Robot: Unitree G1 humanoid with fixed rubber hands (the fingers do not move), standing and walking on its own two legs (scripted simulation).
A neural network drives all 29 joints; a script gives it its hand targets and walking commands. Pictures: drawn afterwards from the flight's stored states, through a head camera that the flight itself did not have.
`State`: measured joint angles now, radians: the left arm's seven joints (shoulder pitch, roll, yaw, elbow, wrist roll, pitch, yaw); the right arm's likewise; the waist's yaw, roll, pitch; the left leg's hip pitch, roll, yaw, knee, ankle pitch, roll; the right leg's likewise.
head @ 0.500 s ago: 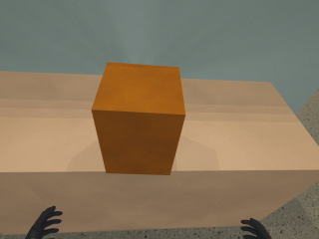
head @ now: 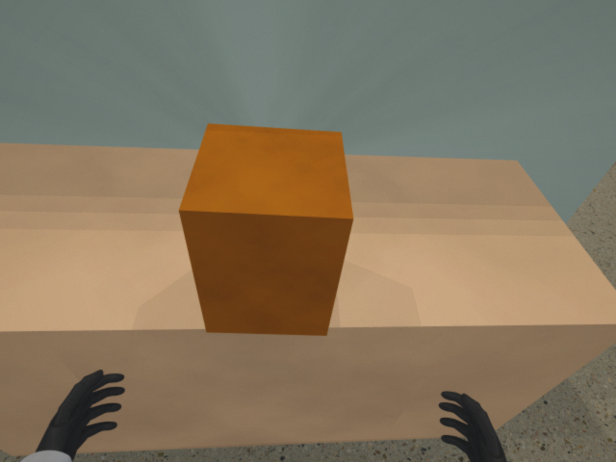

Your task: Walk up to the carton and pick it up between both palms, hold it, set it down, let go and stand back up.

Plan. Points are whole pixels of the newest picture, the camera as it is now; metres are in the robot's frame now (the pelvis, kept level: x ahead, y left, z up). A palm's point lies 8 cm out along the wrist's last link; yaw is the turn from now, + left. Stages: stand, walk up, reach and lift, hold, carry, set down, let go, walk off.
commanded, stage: reach and lift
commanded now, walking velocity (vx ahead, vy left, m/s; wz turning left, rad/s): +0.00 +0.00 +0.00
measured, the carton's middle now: (271, 236) +0.46 +0.05 +0.04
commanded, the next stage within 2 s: none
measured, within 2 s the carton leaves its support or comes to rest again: neither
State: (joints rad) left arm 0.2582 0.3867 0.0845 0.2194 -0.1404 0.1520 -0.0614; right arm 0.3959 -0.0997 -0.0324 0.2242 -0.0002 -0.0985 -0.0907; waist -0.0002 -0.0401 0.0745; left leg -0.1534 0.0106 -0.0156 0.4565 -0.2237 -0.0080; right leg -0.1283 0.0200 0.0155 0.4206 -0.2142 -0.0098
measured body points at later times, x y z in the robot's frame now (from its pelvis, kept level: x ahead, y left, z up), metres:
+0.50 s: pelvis +0.00 +0.00 +0.00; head +0.00 +0.02 +0.45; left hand +0.22 +0.26 +0.03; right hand +0.20 -0.17 +0.03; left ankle +0.02 +0.12 -0.74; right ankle +0.02 -0.12 -0.74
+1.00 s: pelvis +0.00 +0.00 +0.00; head +0.01 +0.01 +0.45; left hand +0.29 +0.25 +0.08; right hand +0.27 -0.15 +0.07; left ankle +0.02 +0.12 -0.74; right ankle +0.02 -0.12 -0.74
